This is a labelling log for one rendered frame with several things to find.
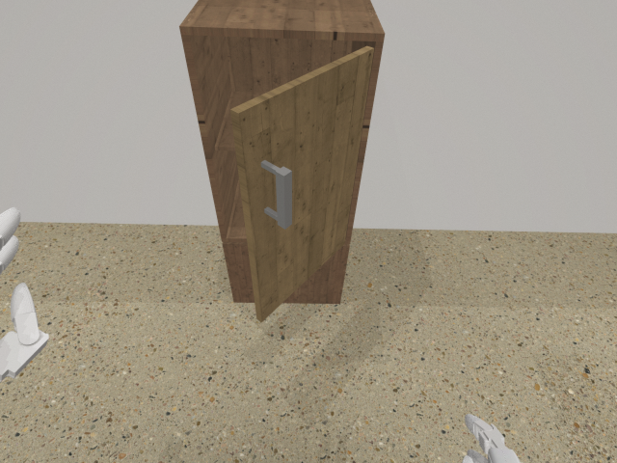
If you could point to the cupboard door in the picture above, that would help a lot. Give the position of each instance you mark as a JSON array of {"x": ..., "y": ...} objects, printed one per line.
[{"x": 312, "y": 126}]

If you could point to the handle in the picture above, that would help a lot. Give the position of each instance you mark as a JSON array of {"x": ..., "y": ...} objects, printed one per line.
[{"x": 284, "y": 194}]

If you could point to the right robot hand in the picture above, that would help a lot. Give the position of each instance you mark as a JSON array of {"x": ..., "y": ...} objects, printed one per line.
[{"x": 490, "y": 440}]

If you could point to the left robot hand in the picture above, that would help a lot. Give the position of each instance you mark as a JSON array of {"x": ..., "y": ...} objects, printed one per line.
[{"x": 19, "y": 348}]

